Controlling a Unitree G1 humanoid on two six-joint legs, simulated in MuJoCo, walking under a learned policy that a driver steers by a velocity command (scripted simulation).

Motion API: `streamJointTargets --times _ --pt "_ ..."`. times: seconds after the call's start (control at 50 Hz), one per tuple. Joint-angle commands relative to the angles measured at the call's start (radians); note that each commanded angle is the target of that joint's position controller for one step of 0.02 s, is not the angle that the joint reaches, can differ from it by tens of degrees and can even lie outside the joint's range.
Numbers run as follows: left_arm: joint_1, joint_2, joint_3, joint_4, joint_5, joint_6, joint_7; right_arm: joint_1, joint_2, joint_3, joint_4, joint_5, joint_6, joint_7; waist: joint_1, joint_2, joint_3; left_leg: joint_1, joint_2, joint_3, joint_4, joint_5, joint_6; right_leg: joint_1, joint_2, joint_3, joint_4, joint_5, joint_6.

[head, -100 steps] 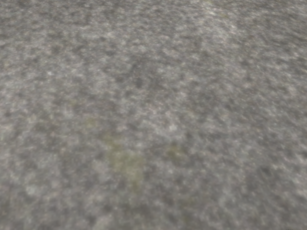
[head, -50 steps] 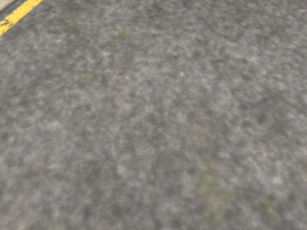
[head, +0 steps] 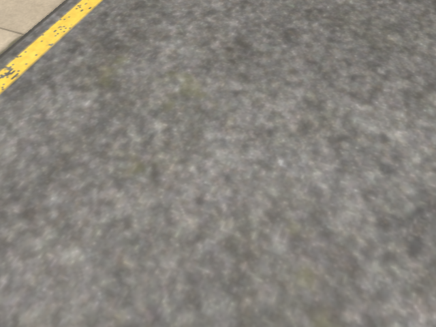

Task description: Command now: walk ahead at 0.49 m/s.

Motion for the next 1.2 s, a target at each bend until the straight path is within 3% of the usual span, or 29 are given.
streamJointTargets --times 0.02,0.08,0.16,0.22,0.28,0.34,0.36,0.38,0.4,0.42,0.44,0.46,0.48,0.52,0.6,0.72,0.82,0.86,0.88,0.9,0.92,0.94,0.96,0.98,1.0,1.02,1.06,1.12,1.2 --pt "0.048 0.103 0.03 -0.031 0.016 -0.017 0.002 0.006 -0.104 -0.031 -0.073 -0.008 -0.011 -0.004 0.014 -0.097 -0.085 -0.238 0.109 -0.039 0.008 0.11 0.0 0.222 -0.265 0.354 -0.328 -0.01 -0.175" --pt "0.057 0.118 0.035 -0.003 0.003 -0.036 0.003 -0.016 -0.073 -0.025 -0.082 -0.02 0.013 -0.011 -0.004 -0.091 -0.045 -0.25 0.126 -0.021 -0.085 0.166 -0.031 0.145 -0.252 0.261 -0.391 0.06 -0.198" --pt "0.115 0.145 0.04 0.026 -0.005 -0.028 0.02 -0.178 -0.059 -0.017 -0.132 -0.031 -0.001 -0.006 0.043 -0.059 0.002 -0.307 0.118 -0.002 -0.354 0.4 -0.054 0.173 -0.214 0.177 -0.41 0.122 -0.173" --pt "0.189 0.175 0.047 0.053 -0.017 -0.014 0.03 -0.298 -0.04 -0.008 -0.165 -0.025 -0.019 0.008 0.09 -0.047 0.017 -0.251 0.068 0.025 -0.539 0.505 -0.064 0.193 -0.205 0.165 -0.391 0.118 -0.153" --pt "0.241 0.185 0.052 0.074 -0.026 0.005 0.036 -0.374 -0.056 -0.01 -0.194 -0.016 -0.031 0.025 0.107 -0.057 0.021 -0.244 0.042 0.007 -0.633 0.487 -0.06 0.276 -0.241 0.212 -0.329 0.107 -0.147" --pt "0.243 0.195 0.059 0.081 -0.025 0.022 0.046 -0.341 -0.1 -0.025 -0.193 -0.014 -0.042 0.032 0.066 -0.093 -0.007 -0.161 0.024 -0.005 -0.688 0.382 -0.032 0.343 -0.275 0.272 -0.239 0.143 -0.116" --pt "0.23 0.195 0.059 0.079 -0.024 0.027 0.047 -0.28 -0.116 -0.035 -0.178 -0.013 -0.046 0.03 0.025 -0.102 -0.037 -0.066 0.01 0.014 -0.713 0.349 -0.014 0.337 -0.262 0.269 -0.173 0.212 -0.1" --pt "0.232 0.166 0.048 0.077 -0.016 0.029 0.045 -0.154 -0.16 -0.057 -0.145 -0.017 -0.049 0.022 -0.036 -0.087 -0.123 0.127 0.011 0.023 -0.727 0.341 0.019 0.297 -0.203 0.234 -0.017 0.28 -0.071" --pt "0.226 0.098 0.023 0.045 0.006 0.027 0.043 0.013 -0.226 -0.076 -0.127 -0.036 -0.048 0.012 -0.103 0.001 -0.292 0.413 0.175 -0.128 -0.678 0.332 0.081 0.138 -0.13 0.186 0.275 0.111 -0.031" --pt "0.357 0.0 -0.004 0.015 -0.015 0.01 0.041 0.065 -0.299 -0.095 -0.104 -0.043 -0.033 0.014 -0.041 0.295 -0.422 0.726 0.4 -0.558 -0.769 0.123 0.22 -0.235 0.015 0.098 0.608 -0.393 0.032" --pt "0.325 0.102 0.017 0.032 -0.038 0.003 0.043 0.059 -0.192 -0.069 -0.115 -0.038 -0.031 0.017 -0.073 0.224 -0.389 0.686 0.385 -0.641 -0.848 -0.019 0.212 -0.339 -0.032 0.199 0.741 -0.436 0.035" --pt "0.238 0.163 0.038 0.012 -0.051 0.004 0.044 0.0 -0.136 -0.052 -0.12 -0.034 -0.031 0.014 -0.076 0.149 -0.251 0.576 0.355 -0.479 -0.861 -0.002 0.17 -0.388 -0.072 0.193 0.771 -0.35 0.031" --pt "0.194 0.155 0.039 0.003 -0.043 0.007 0.047 -0.06 -0.114 -0.044 -0.122 -0.036 -0.03 0.014 -0.052 0.089 -0.181 0.461 0.315 -0.362 -0.88 0.102 0.151 -0.364 -0.113 0.169 0.754 -0.27 0.038" --pt "0.179 0.126 0.046 -0.006 -0.032 0.024 0.043 -0.131 -0.075 -0.035 -0.114 -0.042 -0.034 0.013 -0.002 0.105 -0.093 0.294 0.256 -0.2 -0.943 0.234 0.136 -0.291 -0.163 0.17 0.679 -0.175 0.049" --pt "0.148 0.068 0.039 -0.04 -0.027 0.061 0.037 -0.157 -0.098 -0.051 -0.087 -0.038 -0.051 0.009 0.026 0.065 -0.034 0.207 0.253 -0.041 -1.027 0.366 0.164 -0.288 -0.186 0.153 0.591 -0.096 0.071" --pt "-0.012 0.043 0.025 -0.101 -0.021 0.052 0.003 -0.13 -0.151 -0.069 -0.057 -0.032 -0.034 -0.006 -0.021 0.028 0.01 0.248 0.227 0.161 -1.047 0.435 0.142 -0.269 -0.168 0.081 0.269 0.156 0.064" --pt "-0.113 0.066 0.031 -0.163 -0.02 0.057 -0.019 -0.08 -0.192 -0.087 -0.027 -0.004 -0.003 -0.007 -0.034 0.029 0.038 0.39 0.27 0.225 -0.975 0.544 0.108 -0.268 -0.137 0.022 0.146 0.068 0.009" --pt "-0.062 0.1 0.05 -0.167 -0.017 0.064 -0.02 -0.093 -0.223 -0.097 -0.03 0.007 0.01 -0.01 0.015 0.057 -0.018 0.422 0.268 0.257 -0.834 0.86 0.087 -0.154 -0.074 -0.034 0.139 -0.034 -0.032" --pt "0.044 0.132 0.071 -0.144 -0.019 0.067 -0.017 -0.106 -0.23 -0.098 -0.034 0.013 0.02 -0.011 0.08 0.057 -0.08 0.403 0.249 0.281 -0.676 0.985 0.07 -0.013 -0.027 -0.063 0.115 -0.048 -0.06" --pt "0.216 0.19 0.106 -0.094 -0.023 0.073 -0.004 -0.107 -0.207 -0.088 -0.039 0.01 0.023 -0.013 0.167 0.031 -0.17 0.296 0.206 0.307 -0.448 0.959 0.035 0.243 0.021 -0.063 0.069 0.002 -0.098" --pt "0.336 0.287 0.135 -0.067 -0.032 0.084 0.018 -0.072 -0.125 -0.058 -0.062 -0.034 0.017 -0.013 0.18 -0.158 -0.246 0.012 0.142 0.308 -0.109 0.422 -0.018 0.525 -0.152 0.22 0.052 0.04 -0.165" --pt "0.257 0.356 0.131 -0.112 -0.029 0.067 0.013 -0.027 -0.037 -0.027 -0.124 -0.042 -0.014 -0.007 0.069 -0.321 -0.371 -0.358 -0.076 0.119 0.196 -0.221 -0.068 0.747 -0.359 0.839 -0.147 -0.246 -0.368" --pt "0.263 0.262 0.104 -0.125 -0.025 0.046 0.0 -0.14 -0.143 -0.045 -0.134 -0.002 -0.047 0.006 0.147 -0.156 -0.373 -0.461 -0.03 -0.044 0.246 -0.176 -0.047 0.732 -0.38 0.869 -0.25 -0.309 -0.335" --pt "0.239 0.214 0.09 -0.113 -0.018 0.029 -0.001 -0.195 -0.154 -0.047 -0.156 0.023 -0.063 0.011 0.134 -0.129 -0.239 -0.512 0.01 -0.028 0.203 -0.087 -0.022 0.631 -0.352 0.727 -0.246 -0.255 -0.293" --pt "0.181 0.185 0.079 -0.115 -0.018 0.021 -0.002 -0.192 -0.142 -0.044 -0.143 0.004 -0.069 0.003 0.085 -0.041 -0.155 -0.46 0.056 -0.029 0.111 -0.006 -0.015 0.481 -0.303 0.604 -0.237 -0.132 -0.254" --pt "0.119 0.152 0.07 -0.124 -0.013 0.018 0.003 -0.183 -0.15 -0.051 -0.131 -0.024 -0.066 -0.004 0.048 -0.041 -0.126 -0.385 0.086 -0.035 0.021 0.046 -0.02 0.369 -0.264 0.512 -0.236 -0.017 -0.229" --pt "0.08 0.141 0.064 -0.145 0.0 0.017 0.013 -0.157 -0.145 -0.056 -0.125 -0.036 -0.045 -0.001 0.011 -0.067 -0.111 -0.294 0.097 -0.033 -0.05 0.104 -0.038 0.258 -0.227 0.446 -0.273 0.114 -0.228" --pt "0.12 0.169 0.071 -0.128 -0.009 0.012 0.033 -0.205 -0.105 -0.046 -0.144 -0.047 -0.023 -0.003 0.018 -0.048 -0.083 -0.296 0.074 -0.008 -0.192 0.204 -0.083 0.191 -0.193 0.359 -0.292 0.225 -0.23" --pt "0.177 0.176 0.074 -0.102 -0.017 0.023 0.052 -0.349 -0.067 -0.028 -0.184 -0.039 -0.028 0.006 0.073 -0.085 -0.046 -0.256 0.019 -0.003 -0.49 0.447 -0.103 0.156 -0.134 0.306 -0.28 0.13 -0.171"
